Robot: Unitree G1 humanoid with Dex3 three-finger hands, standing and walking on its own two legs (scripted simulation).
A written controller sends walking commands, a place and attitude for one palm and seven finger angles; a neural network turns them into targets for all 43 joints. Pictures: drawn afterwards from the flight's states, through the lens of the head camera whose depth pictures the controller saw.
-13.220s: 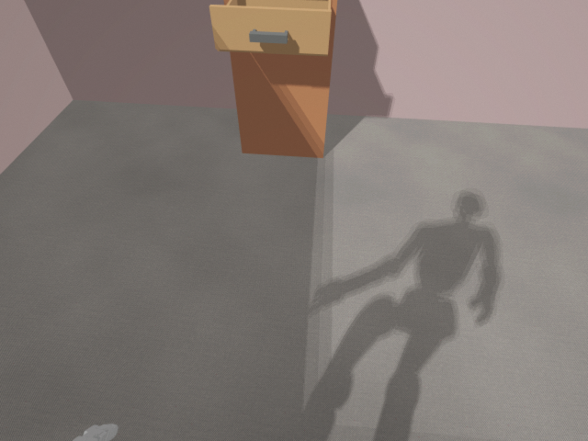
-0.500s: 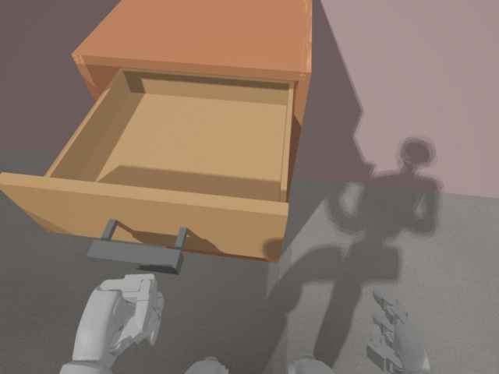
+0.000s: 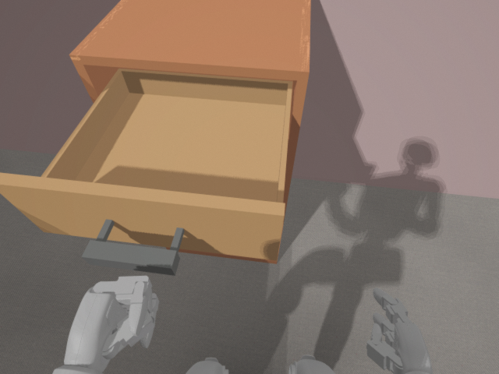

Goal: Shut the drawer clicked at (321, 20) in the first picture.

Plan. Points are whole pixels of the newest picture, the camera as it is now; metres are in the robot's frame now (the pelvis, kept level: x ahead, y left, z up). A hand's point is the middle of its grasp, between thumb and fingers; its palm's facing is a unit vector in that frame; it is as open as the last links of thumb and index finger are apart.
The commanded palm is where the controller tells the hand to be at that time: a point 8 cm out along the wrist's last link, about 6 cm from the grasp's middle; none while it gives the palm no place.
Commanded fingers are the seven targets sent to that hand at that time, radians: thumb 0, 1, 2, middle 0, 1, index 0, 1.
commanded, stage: push the drawer shut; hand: left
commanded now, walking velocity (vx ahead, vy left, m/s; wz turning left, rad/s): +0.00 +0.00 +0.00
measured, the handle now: (137, 243) +0.29 +0.18 +0.07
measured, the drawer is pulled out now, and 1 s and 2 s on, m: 0.30 0.22 0.09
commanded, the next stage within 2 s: none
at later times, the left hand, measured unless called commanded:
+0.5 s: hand (154, 294) +0.22 +0.14 +0.06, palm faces -0.11 -0.99 -0.07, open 2.7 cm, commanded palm +0.23 +0.20 +0.07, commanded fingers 0.00 0.90 0.90 -1.40 -1.60 -1.40 -1.60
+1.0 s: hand (169, 250) +0.29 +0.13 +0.07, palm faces -0.13 -0.99 -0.06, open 2.9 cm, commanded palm +0.29 +0.19 +0.07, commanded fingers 0.00 0.90 0.90 -1.40 -1.60 -1.40 -1.60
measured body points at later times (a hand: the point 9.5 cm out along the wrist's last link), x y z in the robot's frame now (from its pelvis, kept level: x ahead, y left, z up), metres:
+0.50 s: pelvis -0.01 +0.00 +0.00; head +0.05 +0.00 +0.45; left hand +0.22 +0.20 +0.07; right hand +0.17 -0.23 -0.08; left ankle -0.01 +0.12 -0.66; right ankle +0.03 -0.11 -0.66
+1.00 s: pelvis -0.02 +0.01 +0.01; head +0.04 +0.01 +0.46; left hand +0.29 +0.19 +0.07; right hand +0.14 -0.23 -0.08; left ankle -0.01 +0.12 -0.66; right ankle +0.03 -0.11 -0.66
